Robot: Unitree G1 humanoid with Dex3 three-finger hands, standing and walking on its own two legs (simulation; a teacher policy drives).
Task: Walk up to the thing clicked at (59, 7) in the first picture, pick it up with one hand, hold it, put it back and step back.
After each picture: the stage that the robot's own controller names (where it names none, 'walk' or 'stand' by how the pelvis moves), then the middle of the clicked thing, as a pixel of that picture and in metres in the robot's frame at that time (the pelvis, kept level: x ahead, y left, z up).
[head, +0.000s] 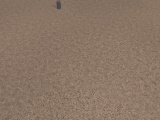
stand; (58, 4) +2.29 +0.34 -0.72
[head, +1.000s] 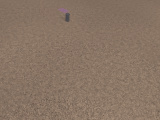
walk; (67, 17) +2.15 +0.16 -0.71
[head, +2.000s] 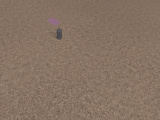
walk; (59, 34) +1.49 +0.17 -0.72
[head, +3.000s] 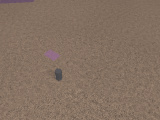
walk; (58, 74) +0.95 +0.17 -0.71
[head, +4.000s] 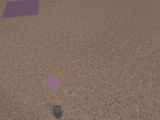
walk; (57, 111) +0.56 +0.23 -0.70
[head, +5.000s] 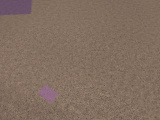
stand; out of the picture +0.39 +0.17 -0.70
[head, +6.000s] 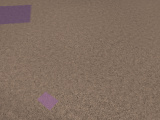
stand; out of the picture +0.39 +0.19 -0.72
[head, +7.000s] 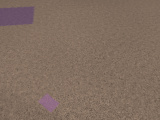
stand; out of the picture +0.38 +0.18 -0.72
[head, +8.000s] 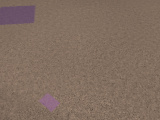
stand; out of the picture +0.37 +0.18 -0.72
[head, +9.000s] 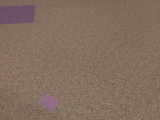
stand; out of the picture +0.37 +0.18 -0.72
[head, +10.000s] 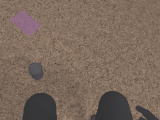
go down; (36, 71) +0.46 +0.18 -0.40
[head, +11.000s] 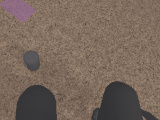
go down; (32, 61) +0.47 +0.18 -0.31
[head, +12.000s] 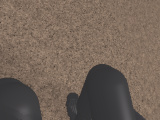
close in; out of the picture +0.46 +0.22 -0.24
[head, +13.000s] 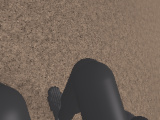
close; out of the picture +0.46 +0.24 -0.23
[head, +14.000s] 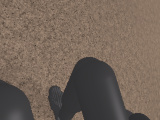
lift; out of the picture +0.45 +0.23 -0.24
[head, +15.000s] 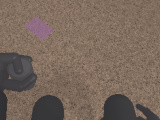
lift; (23, 75) +0.36 +0.20 -0.05
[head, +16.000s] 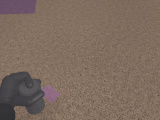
hold; (32, 97) +0.31 +0.17 +0.00
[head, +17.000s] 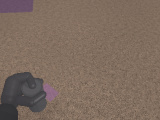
hold; (35, 96) +0.32 +0.17 -0.01
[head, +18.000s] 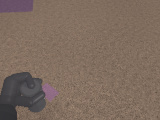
hold; (34, 96) +0.32 +0.17 -0.01
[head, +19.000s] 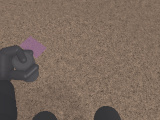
crouch; (26, 68) +0.41 +0.17 -0.07
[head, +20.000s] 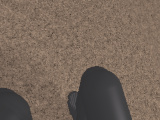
lower; out of the picture +0.51 +0.23 -0.15
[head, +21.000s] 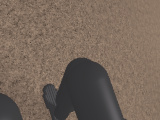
lower; out of the picture +0.47 +0.26 -0.24
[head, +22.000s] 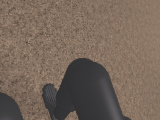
lower; out of the picture +0.47 +0.26 -0.25
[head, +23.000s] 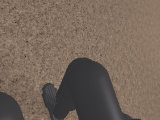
lower; out of the picture +0.47 +0.25 -0.25
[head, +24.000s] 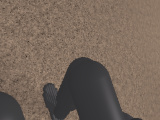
lower; out of the picture +0.47 +0.24 -0.25
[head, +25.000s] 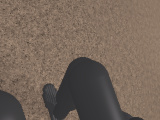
open; out of the picture +0.47 +0.23 -0.25
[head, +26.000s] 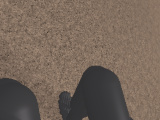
stand; out of the picture +0.47 +0.22 -0.26
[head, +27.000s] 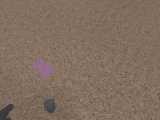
stand; (50, 106) +0.43 +0.16 -0.59
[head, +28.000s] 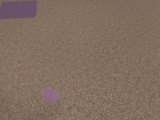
stand; out of the picture +0.42 +0.16 -0.67
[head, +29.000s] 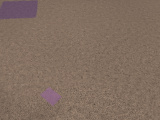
stand; out of the picture +0.41 +0.16 -0.67
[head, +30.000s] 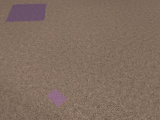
stand; out of the picture +0.42 +0.16 -0.71
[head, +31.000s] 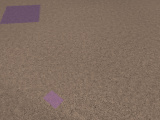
stand; out of the picture +0.40 +0.18 -0.72
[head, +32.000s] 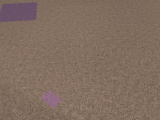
stand; out of the picture +0.39 +0.18 -0.72
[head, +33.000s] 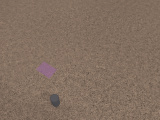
walk; (55, 100) +0.52 +0.20 -0.69
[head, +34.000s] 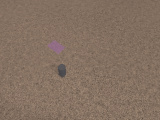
walk; (62, 70) +0.80 +0.16 -0.69
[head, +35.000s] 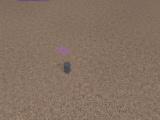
stand; (67, 67) +1.05 +0.18 -0.71
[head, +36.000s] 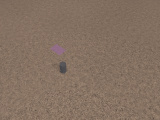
stand; (63, 67) +1.03 +0.17 -0.73
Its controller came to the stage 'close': yes
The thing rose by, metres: 0.70
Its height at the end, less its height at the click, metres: +0.00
